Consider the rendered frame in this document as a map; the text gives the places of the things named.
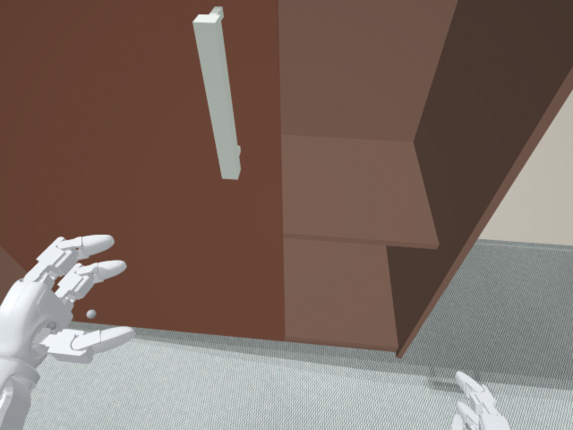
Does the robot left hand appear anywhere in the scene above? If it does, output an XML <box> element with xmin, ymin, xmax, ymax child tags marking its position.
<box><xmin>0</xmin><ymin>235</ymin><xmax>136</xmax><ymax>368</ymax></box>

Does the handle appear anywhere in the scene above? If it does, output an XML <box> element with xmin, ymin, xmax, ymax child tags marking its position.
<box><xmin>192</xmin><ymin>6</ymin><xmax>241</xmax><ymax>180</ymax></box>

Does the robot right hand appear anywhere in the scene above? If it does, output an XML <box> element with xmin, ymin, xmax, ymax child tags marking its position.
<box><xmin>450</xmin><ymin>371</ymin><xmax>512</xmax><ymax>430</ymax></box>

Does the wardrobe door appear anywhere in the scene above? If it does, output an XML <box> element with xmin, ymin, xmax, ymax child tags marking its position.
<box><xmin>0</xmin><ymin>246</ymin><xmax>28</xmax><ymax>304</ymax></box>
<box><xmin>0</xmin><ymin>0</ymin><xmax>286</xmax><ymax>341</ymax></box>

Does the left robot forearm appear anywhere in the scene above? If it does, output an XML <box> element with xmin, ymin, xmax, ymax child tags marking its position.
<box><xmin>0</xmin><ymin>356</ymin><xmax>40</xmax><ymax>430</ymax></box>

